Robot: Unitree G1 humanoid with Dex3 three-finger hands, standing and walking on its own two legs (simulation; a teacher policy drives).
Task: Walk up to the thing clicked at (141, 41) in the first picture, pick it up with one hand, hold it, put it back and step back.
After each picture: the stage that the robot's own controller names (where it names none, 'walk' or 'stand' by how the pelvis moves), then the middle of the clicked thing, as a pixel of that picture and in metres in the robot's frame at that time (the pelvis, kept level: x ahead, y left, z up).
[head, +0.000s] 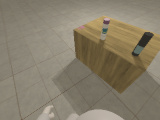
stand; (141, 45) +0.76 -0.44 -0.02
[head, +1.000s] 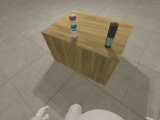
walk; (110, 36) +0.77 -0.10 +0.01
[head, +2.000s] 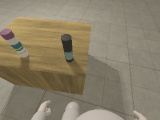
stand; (68, 50) +0.51 +0.22 +0.02
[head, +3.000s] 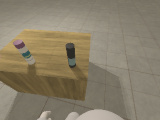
stand; (71, 56) +0.52 +0.21 -0.02
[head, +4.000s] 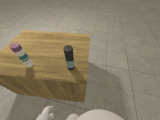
stand; (69, 59) +0.50 +0.21 -0.02
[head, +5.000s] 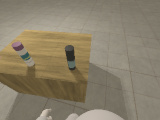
stand; (70, 59) +0.50 +0.21 -0.02
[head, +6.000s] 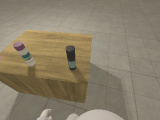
stand; (71, 59) +0.50 +0.20 -0.02
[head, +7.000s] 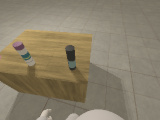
stand; (71, 59) +0.50 +0.20 -0.02
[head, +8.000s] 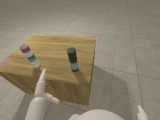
rise first; (73, 60) +0.49 +0.22 -0.02
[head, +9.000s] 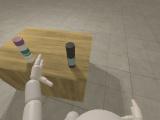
go down; (71, 56) +0.52 +0.20 +0.00
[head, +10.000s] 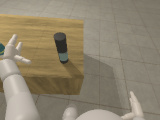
go down; (62, 50) +0.49 +0.20 +0.04
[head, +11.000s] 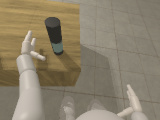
close in; (56, 39) +0.51 +0.21 +0.07
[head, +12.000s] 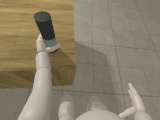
close; (48, 36) +0.52 +0.22 +0.09
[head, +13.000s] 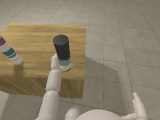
lift; (64, 56) +0.38 +0.17 +0.14
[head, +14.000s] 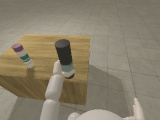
hold; (66, 61) +0.33 +0.17 +0.17
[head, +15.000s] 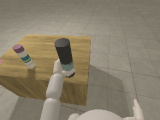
hold; (66, 60) +0.33 +0.17 +0.18
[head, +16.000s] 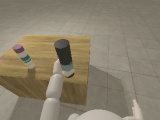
hold; (66, 61) +0.33 +0.17 +0.17
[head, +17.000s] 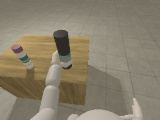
crouch; (64, 52) +0.38 +0.18 +0.19
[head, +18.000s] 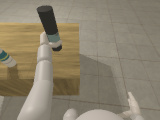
lower; (52, 32) +0.51 +0.22 +0.20
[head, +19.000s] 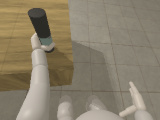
lower; (44, 35) +0.53 +0.22 +0.09
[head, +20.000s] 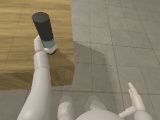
lower; (47, 37) +0.52 +0.22 +0.09
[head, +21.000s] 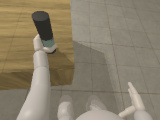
lower; (46, 36) +0.52 +0.22 +0.09
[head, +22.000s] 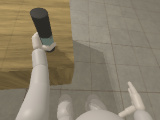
lower; (45, 34) +0.53 +0.22 +0.09
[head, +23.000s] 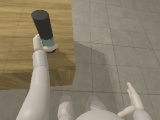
open; (46, 36) +0.52 +0.22 +0.09
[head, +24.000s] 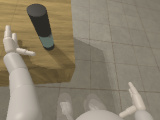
rise; (44, 32) +0.52 +0.23 +0.09
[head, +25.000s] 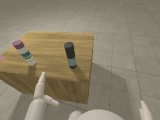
sink last; (71, 56) +0.50 +0.21 +0.03
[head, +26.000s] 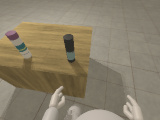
stand; (70, 50) +0.53 +0.21 +0.05
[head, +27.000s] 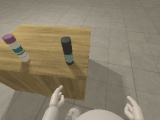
stand; (68, 52) +0.50 +0.22 +0.05
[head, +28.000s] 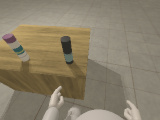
stand; (67, 51) +0.51 +0.22 +0.05
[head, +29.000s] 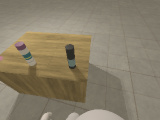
stand; (71, 57) +0.52 +0.21 -0.02
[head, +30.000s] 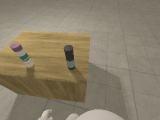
stand; (70, 58) +0.50 +0.21 -0.02
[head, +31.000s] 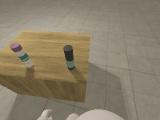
stand; (69, 58) +0.50 +0.22 -0.02
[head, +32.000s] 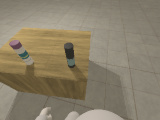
walk; (70, 56) +0.51 +0.21 -0.02
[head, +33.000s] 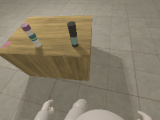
walk; (73, 35) +0.71 +0.24 +0.00
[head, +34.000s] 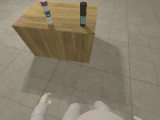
walk; (83, 15) +1.04 +0.17 +0.00
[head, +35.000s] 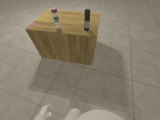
stand; (87, 20) +1.13 +0.16 +0.00
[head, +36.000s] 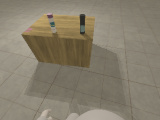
stand; (82, 24) +1.12 +0.18 -0.02
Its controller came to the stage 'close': yes
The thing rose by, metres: 0.21
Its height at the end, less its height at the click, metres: +0.00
